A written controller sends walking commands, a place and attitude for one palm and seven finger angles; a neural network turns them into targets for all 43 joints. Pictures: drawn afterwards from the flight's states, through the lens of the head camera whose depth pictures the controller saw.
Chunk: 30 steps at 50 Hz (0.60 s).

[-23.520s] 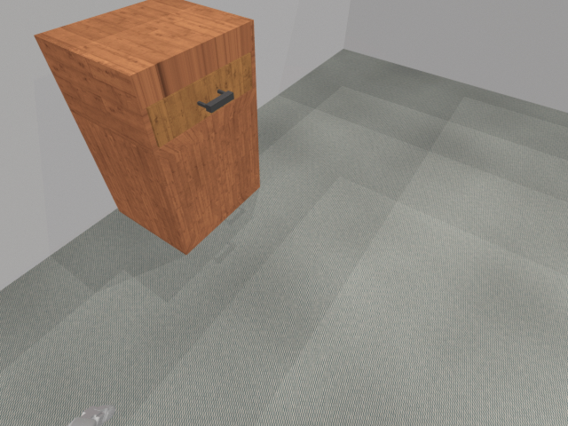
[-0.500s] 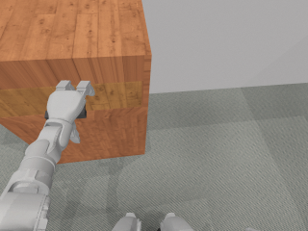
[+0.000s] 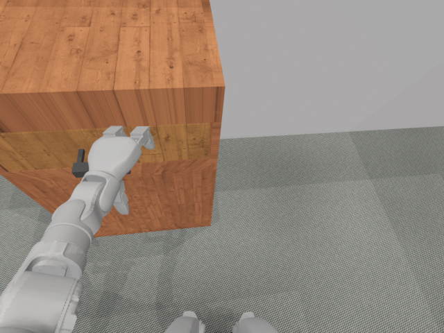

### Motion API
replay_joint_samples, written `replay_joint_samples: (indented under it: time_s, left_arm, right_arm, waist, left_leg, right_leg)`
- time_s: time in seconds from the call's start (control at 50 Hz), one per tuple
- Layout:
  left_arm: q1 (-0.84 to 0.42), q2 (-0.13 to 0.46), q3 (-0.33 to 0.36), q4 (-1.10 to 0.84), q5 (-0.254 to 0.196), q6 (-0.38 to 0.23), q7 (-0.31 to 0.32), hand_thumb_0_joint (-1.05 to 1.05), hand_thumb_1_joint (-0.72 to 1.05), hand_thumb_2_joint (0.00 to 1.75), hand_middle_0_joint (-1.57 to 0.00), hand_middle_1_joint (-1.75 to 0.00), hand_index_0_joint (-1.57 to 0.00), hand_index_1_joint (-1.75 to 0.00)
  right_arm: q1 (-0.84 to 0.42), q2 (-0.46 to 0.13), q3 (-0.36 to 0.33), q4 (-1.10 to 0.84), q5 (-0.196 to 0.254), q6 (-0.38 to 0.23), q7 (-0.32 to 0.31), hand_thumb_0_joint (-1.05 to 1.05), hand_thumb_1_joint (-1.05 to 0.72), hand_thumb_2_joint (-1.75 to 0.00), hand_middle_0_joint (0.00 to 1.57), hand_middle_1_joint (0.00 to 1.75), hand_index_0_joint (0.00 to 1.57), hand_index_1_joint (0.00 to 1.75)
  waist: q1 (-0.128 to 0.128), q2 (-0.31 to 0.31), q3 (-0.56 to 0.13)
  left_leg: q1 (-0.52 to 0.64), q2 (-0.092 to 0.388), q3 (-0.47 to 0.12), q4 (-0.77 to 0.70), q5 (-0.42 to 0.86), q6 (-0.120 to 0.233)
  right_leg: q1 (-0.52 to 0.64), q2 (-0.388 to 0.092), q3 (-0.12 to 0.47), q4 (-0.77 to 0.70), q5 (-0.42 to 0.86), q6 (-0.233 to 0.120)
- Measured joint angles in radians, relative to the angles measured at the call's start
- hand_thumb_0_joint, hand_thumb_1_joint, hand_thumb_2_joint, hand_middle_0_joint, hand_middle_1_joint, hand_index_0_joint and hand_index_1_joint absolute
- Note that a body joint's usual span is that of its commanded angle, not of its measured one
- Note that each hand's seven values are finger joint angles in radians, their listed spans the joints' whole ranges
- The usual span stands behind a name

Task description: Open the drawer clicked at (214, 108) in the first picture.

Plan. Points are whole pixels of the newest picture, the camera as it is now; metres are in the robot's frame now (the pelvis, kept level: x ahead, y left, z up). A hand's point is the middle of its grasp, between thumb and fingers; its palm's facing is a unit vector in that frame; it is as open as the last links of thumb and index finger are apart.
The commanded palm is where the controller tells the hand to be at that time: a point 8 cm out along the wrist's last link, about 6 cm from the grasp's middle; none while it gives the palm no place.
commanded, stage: move the hooked fingers above the handle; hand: left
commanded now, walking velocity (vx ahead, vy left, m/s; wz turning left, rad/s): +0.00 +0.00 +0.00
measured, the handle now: (103, 160) +0.48 +0.26 -0.07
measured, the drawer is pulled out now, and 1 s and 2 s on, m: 0.00 0.00 0.00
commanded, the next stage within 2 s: lower the fingers behind the handle in 0.04 s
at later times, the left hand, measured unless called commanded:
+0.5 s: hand (81, 182) +0.40 +0.28 -0.04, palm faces -0.25 -0.06 -0.97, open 13.8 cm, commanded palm +0.41 +0.28 +0.02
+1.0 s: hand (82, 173) +0.43 +0.29 -0.05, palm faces -0.04 +0.00 -1.00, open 13.9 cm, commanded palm +0.41 +0.27 -0.02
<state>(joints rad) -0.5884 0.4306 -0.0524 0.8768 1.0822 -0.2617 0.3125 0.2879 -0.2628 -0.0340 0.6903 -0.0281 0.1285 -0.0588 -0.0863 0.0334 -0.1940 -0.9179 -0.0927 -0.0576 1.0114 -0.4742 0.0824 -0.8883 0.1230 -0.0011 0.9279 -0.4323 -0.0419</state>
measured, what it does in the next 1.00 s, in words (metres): stands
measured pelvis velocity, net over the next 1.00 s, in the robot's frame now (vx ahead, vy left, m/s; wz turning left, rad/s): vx -0.02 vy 0.00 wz -0.02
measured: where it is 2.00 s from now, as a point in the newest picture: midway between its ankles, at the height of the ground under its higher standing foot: outside the picture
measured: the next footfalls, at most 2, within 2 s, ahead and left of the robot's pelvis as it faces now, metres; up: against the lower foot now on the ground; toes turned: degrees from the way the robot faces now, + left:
none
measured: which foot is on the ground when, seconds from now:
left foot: down 0.00-1.00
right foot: down 0.00-1.00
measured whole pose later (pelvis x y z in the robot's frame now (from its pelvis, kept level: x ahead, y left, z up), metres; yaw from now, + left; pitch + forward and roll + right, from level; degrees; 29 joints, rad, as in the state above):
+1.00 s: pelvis -0.02 +0.00 -0.03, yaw -1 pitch +26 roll -5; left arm -0.70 0.59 0.05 1.11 1.12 -0.12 0.48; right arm 0.27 -0.24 0.01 0.71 -0.03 0.13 -0.02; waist -0.10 0.05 -0.21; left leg -1.12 -0.08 -0.05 1.18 -0.51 0.08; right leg -1.09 0.14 -0.02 1.08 -0.45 -0.04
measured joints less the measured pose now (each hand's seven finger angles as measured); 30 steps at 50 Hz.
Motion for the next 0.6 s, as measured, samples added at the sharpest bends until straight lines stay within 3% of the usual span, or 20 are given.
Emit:
replay_joint_samples:
  time_s: [0.04, 0.08, 0.14, 0.18, 0.24, 0.32, 0.38, 0.42, 0.48, 0.54, 0.6]
  left_arm:
    - [0.017, 0.006, 0.06, -0.037, 0.03, -0.008, 0.087, 0.0, -0.49, 0.3, -0.34, -1.21, -0.32, -1.2]
    - [0.03, 0.016, 0.065, -0.052, 0.042, 0.001, 0.174, 0.01, -0.49, 0.3, -0.4, -1.24, -0.32, -1.2]
    - [0.021, 0.023, 0.086, -0.026, 0.055, 0.116, 0.281, 0.01, -0.49, 0.3, -0.42, -1.25, -0.32, -1.2]
    - [0.013, 0.042, 0.085, 0.004, 0.05, 0.177, 0.316, 0.01, -0.49, 0.3, -0.41, -1.25, -0.34, -1.22]
    - [-0.018, 0.07, 0.1, 0.101, -0.001, 0.288, 0.288, 0.01, -0.49, 0.3, -0.39, -1.23, -0.35, -1.23]
    - [-0.076, 0.153, 0.072, 0.248, -0.078, 0.364, 0.126, 0.01, -0.49, 0.3, -0.35, -1.22, -0.34, -1.22]
    - [-0.101, 0.184, -0.018, 0.269, -0.082, 0.316, 0.003, 0.0, -0.49, 0.3, -0.34, -1.21, -0.33, -1.21]
    - [-0.105, 0.172, -0.064, 0.248, -0.077, 0.258, -0.05, 0.0, -0.49, 0.3, -0.33, -1.21, -0.33, -1.21]
    - [-0.068, 0.131, -0.039, 0.17, -0.056, 0.136, -0.087, 0.0, -0.49, 0.3, -0.32, -1.2, -0.32, -1.21]
    - [-0.008, 0.128, 0.071, 0.074, -0.014, 0.049, -0.038, 0.0, -0.49, 0.3, -0.35, -1.25, -0.33, -1.23]
    - [0.009, 0.154, 0.131, 0.047, 0.022, -0.015, 0.063, 0.01, -0.49, 0.3, -0.35, -1.25, -0.33, -1.23]
  right_arm:
    - [-0.021, -0.012, 0.003, -0.019, -0.013, 0.022, 0.007, 0.0, -0.9, -0.89, 0.2, 0.3, 0.21, 0.3]
    - [-0.038, -0.018, 0.003, -0.032, -0.015, 0.043, 0.009, 0.0, -0.9, -0.89, 0.2, 0.3, 0.2, 0.3]
    - [-0.067, -0.012, 0.012, -0.027, -0.007, 0.066, 0.012, 0.01, -0.9, -0.89, 0.2, 0.3, 0.2, 0.3]
    - [-0.084, -0.001, 0.02, -0.013, 0.004, 0.074, 0.011, 0.01, -0.9, -0.89, 0.2, 0.3, 0.2, 0.3]
    - [-0.095, 0.023, 0.035, 0.013, 0.022, 0.07, 0.009, 0.01, -0.9, -0.89, 0.2, 0.3, 0.2, 0.3]
    - [-0.07, 0.054, 0.05, 0.017, 0.045, 0.04, -0.002, 0.01, -0.9, -0.89, 0.2, 0.3, 0.21, 0.3]
    - [-0.028, 0.054, 0.048, 0.013, 0.048, 0.0, -0.014, 0.01, -0.9, -0.89, 0.21, 0.3, 0.21, 0.3]
    - [-0.008, 0.041, 0.038, 0.02, 0.043, -0.019, -0.016, 0.0, -0.9, -0.89, 0.21, 0.3, 0.21, 0.3]
    - [0.003, 0.014, 0.021, 0.025, 0.03, -0.026, -0.018, 0.0, -0.9, -0.89, 0.21, 0.3, 0.21, 0.3]
    - [0.012, -0.013, 0.001, 0.017, 0.013, -0.017, -0.017, 0.0, -0.9, -0.89, 0.2, 0.3, 0.21, 0.3]
    - [0.008, -0.033, -0.014, 0.018, -0.005, -0.004, -0.003, 0.0, -0.9, -0.89, 0.2, 0.3, 0.21, 0.3]
  waist:
    - [-0.013, 0.003, 0.0]
    - [-0.009, 0.007, 0.01]
    - [0.012, 0.014, 0.03]
    - [0.029, 0.022, 0.046]
    - [0.046, 0.034, 0.048]
    - [0.042, 0.028, 0.041]
    - [0.037, 0.017, 0.03]
    - [0.032, 0.011, 0.026]
    - [0.022, 0.003, 0.018]
    - [0.022, 0.002, 0.0]
    - [0.024, 0.005, -0.018]
  left_leg:
    - [-0.038, 0.007, 0.022, 0.038, -0.017, 0.003]
    - [-0.063, 0.011, 0.041, 0.062, -0.027, 0.008]
    - [-0.078, 0.012, 0.062, 0.063, -0.022, 0.012]
    - [-0.066, 0.01, 0.067, 0.04, -0.008, 0.013]
    - [-0.032, 0.005, 0.059, -0.014, 0.021, 0.011]
    - [0.021, 0.001, 0.029, -0.074, 0.049, 0.004]
    - [0.032, -0.003, -0.004, -0.077, 0.051, -0.002]
    - [0.023, -0.006, -0.022, -0.056, 0.042, -0.005]
    - [-0.008, -0.005, -0.027, -0.011, 0.02, -0.006]
    - [-0.05, 0.002, -0.013, 0.039, -0.005, -0.005]
    - [-0.108, 0.008, 0.003, 0.098, -0.03, -0.001]
  right_leg:
    - [-0.046, 0.007, 0.016, 0.046, -0.014, 0.002]
    - [-0.079, 0.012, 0.03, 0.079, -0.022, 0.009]
    - [-0.104, 0.012, 0.049, 0.097, -0.02, 0.015]
    - [-0.095, 0.009, 0.056, 0.082, -0.009, 0.017]
    - [-0.06, 0.001, 0.055, 0.031, 0.015, 0.015]
    - [0.003, -0.005, 0.033, -0.04, 0.04, 0.008]
    - [0.029, -0.008, 0.003, -0.064, 0.043, 0.0]
    - [0.029, -0.01, -0.017, -0.056, 0.034, -0.003]
    - [0.002, -0.006, -0.027, -0.021, 0.016, -0.005]
    - [-0.044, 0.002, -0.019, 0.028, -0.003, -0.003]
    - [-0.107, 0.01, -0.012, 0.091, -0.024, 0.0]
